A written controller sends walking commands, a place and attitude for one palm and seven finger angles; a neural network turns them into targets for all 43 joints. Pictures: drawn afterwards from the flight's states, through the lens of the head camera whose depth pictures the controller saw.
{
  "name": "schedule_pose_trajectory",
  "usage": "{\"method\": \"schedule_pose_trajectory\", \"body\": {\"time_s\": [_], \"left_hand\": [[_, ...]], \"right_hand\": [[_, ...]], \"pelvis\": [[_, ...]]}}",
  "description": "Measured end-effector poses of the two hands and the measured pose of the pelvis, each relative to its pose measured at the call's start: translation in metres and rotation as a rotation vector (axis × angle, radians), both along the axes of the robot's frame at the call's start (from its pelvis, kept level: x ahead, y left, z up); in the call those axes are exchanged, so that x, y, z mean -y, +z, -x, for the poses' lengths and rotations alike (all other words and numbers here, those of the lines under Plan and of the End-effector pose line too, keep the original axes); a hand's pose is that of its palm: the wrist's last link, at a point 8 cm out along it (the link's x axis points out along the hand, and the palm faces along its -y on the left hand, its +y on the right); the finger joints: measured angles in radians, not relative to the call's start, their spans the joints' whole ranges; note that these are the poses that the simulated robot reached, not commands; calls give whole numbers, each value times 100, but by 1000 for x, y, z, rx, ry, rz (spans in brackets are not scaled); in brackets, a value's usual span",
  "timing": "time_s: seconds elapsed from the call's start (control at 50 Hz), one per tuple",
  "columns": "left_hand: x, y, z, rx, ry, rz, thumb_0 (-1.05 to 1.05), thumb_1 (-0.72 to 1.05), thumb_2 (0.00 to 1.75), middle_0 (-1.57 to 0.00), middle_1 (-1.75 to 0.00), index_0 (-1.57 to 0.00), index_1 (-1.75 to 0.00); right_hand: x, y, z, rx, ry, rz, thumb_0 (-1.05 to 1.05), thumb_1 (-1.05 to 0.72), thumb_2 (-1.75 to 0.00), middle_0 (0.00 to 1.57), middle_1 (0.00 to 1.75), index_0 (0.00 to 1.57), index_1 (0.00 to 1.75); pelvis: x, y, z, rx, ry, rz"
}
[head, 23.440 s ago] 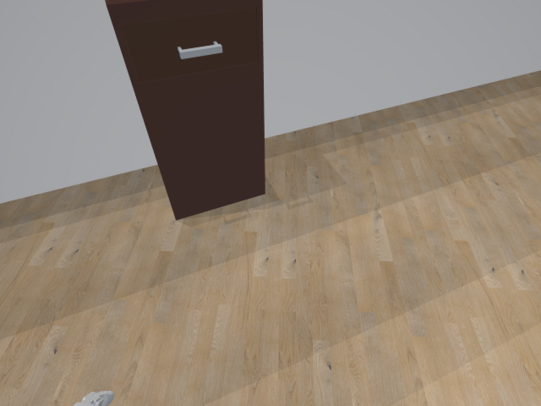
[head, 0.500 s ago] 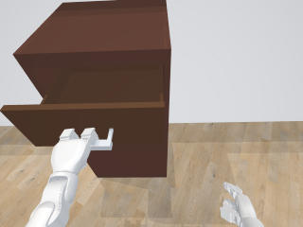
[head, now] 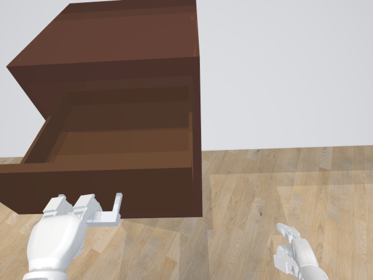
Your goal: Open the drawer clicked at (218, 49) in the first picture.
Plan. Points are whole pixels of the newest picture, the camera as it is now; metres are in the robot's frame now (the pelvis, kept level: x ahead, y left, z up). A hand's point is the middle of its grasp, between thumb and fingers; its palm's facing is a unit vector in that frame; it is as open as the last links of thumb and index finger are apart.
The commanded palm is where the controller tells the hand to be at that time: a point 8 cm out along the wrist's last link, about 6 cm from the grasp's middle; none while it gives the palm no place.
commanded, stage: pull the drawer open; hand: left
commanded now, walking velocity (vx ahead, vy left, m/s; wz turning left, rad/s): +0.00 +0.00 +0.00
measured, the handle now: (86, 209) +0.24 +0.23 +0.06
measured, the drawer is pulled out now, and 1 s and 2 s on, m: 0.28 0.30 0.30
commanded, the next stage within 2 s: open the thumb to release the handle in 0.28 s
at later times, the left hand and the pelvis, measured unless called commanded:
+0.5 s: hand (72, 253) +0.16 +0.23 +0.03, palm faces +0.08 -0.07 -0.99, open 5.8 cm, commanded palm +0.12 +0.24 +0.08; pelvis -0.01 +0.00 -0.01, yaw +1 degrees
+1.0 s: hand (71, 255) +0.16 +0.23 +0.04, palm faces +0.06 -0.09 -0.99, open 13.3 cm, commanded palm +0.13 +0.24 +0.08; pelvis -0.02 +0.00 +0.00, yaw +2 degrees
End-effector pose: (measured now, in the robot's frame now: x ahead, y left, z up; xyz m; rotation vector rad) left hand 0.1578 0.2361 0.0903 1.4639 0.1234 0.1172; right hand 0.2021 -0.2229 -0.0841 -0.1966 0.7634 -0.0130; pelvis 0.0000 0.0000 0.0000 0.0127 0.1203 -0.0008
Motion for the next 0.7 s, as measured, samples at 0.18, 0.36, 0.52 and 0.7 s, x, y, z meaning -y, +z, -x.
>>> {"method": "schedule_pose_trajectory", "body": {"time_s": [0.18, 0.36, 0.52, 0.7], "left_hand": [[3, -1, 25, 12, 4, -1, 3, 73, 77, -27, -130, -37, -129], [3, -3, 25, 45, 3, -12, 3, 71, 81, -28, -129, -38, -130], [1, -3, 22, 74, 9, -26, 1, 67, 81, -35, -130, -39, -132], [3, 1, 23, 64, 29, -15, 0, 30, 65, -36, -126, -38, -129]], "right_hand": [[-1, -2, -1, 21, 30, 0, 1, -90, -90, 20, 29, 20, 29], [-9, -12, 10, -4, 30, -17, 1, -90, -90, 20, 29, 20, 29], [-16, -21, 18, -38, 33, -11, 1, -90, -90, 20, 29, 20, 29], [-19, -12, 15, -7, 38, -18, 1, -90, -90, 20, 29, 20, 29]], "pelvis": [[-1, -7, 7, -14, -1, 1], [-3, -12, 9, -18, 1, 2], [-4, -12, 14, -1, 20, 4], [-1, -7, 19, 25, 21, 0]]}}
